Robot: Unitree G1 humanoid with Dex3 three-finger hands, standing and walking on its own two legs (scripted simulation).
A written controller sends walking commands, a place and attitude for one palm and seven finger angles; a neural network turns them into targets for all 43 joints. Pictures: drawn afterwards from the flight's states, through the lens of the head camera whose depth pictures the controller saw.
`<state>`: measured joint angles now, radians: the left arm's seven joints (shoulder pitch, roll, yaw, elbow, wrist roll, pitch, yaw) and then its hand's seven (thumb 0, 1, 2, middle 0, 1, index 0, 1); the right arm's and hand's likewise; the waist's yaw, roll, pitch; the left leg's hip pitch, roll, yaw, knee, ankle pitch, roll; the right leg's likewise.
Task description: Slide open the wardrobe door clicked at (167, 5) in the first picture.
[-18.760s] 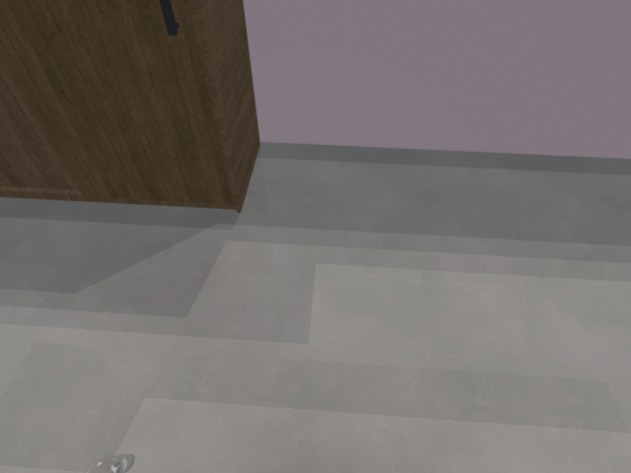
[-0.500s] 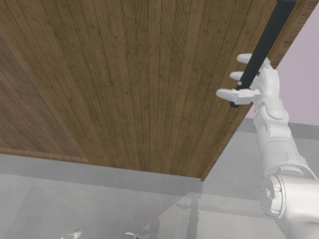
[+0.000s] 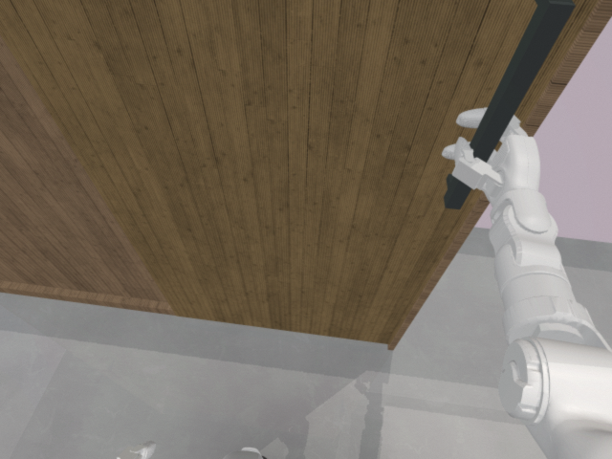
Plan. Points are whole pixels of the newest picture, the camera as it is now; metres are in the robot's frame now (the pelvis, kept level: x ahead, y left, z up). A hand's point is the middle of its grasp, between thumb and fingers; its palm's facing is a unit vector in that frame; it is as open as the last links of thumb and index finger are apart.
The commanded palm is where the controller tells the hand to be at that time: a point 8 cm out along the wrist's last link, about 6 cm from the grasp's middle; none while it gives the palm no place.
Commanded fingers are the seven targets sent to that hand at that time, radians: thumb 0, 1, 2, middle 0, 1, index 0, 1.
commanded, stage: grip the handle and tug to test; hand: right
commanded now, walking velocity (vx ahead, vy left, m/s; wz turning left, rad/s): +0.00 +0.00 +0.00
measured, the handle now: (489, 117) +0.52 -0.15 +0.19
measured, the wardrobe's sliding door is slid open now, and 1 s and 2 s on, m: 0.00 0.00 0.00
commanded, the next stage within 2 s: tug the door sideways, standing still in 0.64 s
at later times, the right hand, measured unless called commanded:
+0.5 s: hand (461, 163) +0.47 -0.13 +0.14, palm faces +0.01 +1.00 +0.00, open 5.5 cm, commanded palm +0.42 -0.17 +0.15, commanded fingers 0.00 -0.90 -0.90 0.45 1.40 0.45 1.40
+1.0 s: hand (461, 161) +0.47 -0.13 +0.15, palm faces +0.02 +1.00 -0.01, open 5.4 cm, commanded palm +0.45 -0.15 +0.15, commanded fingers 0.00 -0.90 -0.90 0.45 1.40 0.45 1.40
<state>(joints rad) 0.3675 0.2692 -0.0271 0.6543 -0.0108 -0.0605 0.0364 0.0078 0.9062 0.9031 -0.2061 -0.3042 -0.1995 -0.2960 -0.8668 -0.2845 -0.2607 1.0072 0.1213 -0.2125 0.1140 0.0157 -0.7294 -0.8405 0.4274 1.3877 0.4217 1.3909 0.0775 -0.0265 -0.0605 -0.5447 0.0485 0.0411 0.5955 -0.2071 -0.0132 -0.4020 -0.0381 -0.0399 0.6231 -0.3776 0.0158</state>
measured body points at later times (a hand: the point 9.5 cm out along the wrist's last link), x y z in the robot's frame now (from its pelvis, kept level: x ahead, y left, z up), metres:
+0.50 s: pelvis +0.01 +0.00 +0.00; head +0.05 +0.01 +0.45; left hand +0.07 +0.26 -0.12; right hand +0.47 -0.18 +0.15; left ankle +0.05 +0.13 -0.72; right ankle -0.05 -0.13 -0.72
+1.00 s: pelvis +0.04 -0.01 +0.01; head +0.08 +0.00 +0.46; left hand +0.17 +0.23 -0.11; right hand +0.47 -0.18 +0.15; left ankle +0.05 +0.13 -0.72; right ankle -0.05 -0.13 -0.72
